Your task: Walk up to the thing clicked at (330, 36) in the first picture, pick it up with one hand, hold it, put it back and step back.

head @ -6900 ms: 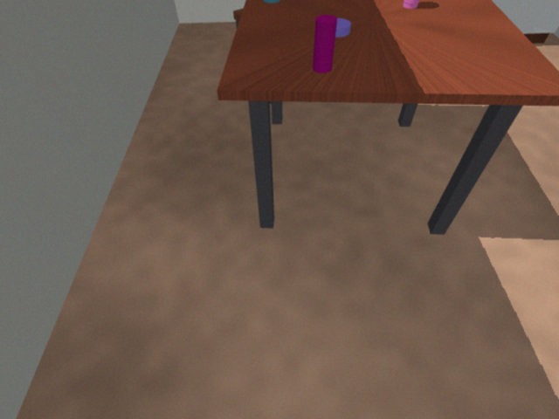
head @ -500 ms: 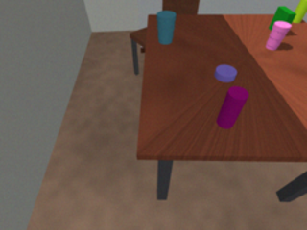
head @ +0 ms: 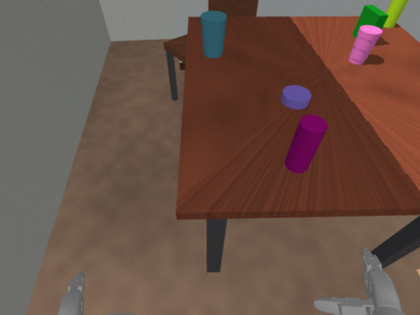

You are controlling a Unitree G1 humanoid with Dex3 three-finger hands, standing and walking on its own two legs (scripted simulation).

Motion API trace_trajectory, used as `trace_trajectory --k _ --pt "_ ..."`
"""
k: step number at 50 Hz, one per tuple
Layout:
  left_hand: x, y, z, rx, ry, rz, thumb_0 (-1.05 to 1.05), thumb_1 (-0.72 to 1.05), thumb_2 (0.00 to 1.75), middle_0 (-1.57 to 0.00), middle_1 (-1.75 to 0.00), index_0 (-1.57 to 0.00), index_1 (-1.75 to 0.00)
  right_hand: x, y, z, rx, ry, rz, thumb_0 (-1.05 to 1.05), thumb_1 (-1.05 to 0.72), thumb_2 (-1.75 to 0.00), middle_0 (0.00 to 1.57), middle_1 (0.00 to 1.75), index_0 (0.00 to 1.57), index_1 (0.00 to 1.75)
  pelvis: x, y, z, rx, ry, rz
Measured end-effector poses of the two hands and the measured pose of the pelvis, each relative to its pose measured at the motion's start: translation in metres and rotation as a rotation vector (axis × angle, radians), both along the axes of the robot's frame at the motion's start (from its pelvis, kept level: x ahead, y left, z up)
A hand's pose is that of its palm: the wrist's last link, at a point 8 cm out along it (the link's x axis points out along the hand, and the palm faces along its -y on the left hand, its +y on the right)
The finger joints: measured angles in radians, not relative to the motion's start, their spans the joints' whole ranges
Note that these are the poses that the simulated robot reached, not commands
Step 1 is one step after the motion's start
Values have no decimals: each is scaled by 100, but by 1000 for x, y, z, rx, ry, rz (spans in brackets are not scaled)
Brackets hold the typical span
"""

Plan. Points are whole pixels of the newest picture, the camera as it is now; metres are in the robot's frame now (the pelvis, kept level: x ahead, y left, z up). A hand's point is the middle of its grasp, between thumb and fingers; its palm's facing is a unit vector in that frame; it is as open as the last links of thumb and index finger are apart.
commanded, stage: rise first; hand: right
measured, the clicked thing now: (304, 145) +0.45 -0.22 +0.04
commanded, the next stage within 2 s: go down in 1.28 s
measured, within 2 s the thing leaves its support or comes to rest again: neither
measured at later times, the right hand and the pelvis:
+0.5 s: hand (379, 266) +0.18 -0.26 +0.04, palm faces +0.30 +0.88 -0.38, open 17.7 cm; pelvis +0.00 +0.00 +0.00, yaw +0 degrees
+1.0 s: hand (404, 262) +0.17 -0.27 +0.10, palm faces +0.35 +0.84 -0.42, open 17.6 cm; pelvis -0.02 +0.00 +0.00, yaw -1 degrees
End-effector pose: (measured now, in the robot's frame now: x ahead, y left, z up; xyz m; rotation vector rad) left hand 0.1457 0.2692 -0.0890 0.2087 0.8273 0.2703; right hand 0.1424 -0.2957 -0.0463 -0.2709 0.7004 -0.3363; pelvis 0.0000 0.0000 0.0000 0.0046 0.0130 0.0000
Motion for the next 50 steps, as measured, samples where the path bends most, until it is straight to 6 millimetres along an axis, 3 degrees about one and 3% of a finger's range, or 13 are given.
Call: trace_trajectory --k 7,16,22,34,50 --pt "14 -21 13 -21 -100 -55 0 -38 6 -7 -5 -7 -5 13 -1 43 -48 -193 26 0 37 -8 5 6 6 6 5 -2 0 1 -33 -4" --pt "11 -25 13 -48 -112 -58 -1 -50 2 -7 -4 -6 -4 10 -8 84 -99 -339 48 -1 55 -4 4 6 5 6 6 -5 1 1 -59 -7" --pt "3 -14 13 -25 -99 -42 -1 -53 3 -6 -4 -6 -4 5 -10 102 -136 -402 63 -1 58 -3 4 6 5 6 1 -5 0 0 -73 -7" --pt "0 -13 16 -32 -129 -46 -1 -55 3 -6 -4 -5 -4 -3 -9 136 -204 -536 105 -1 60 -3 5 6 5 6 -7 -3 1 -2 -85 -12" --pt "-6 -13 11 -49 -134 -44 -1 -55 5 -6 -4 -5 -5 -11 -10 163 -274 -638 127 -1 59 -3 5 6 6 6 -16 -1 0 -6 -93 -19"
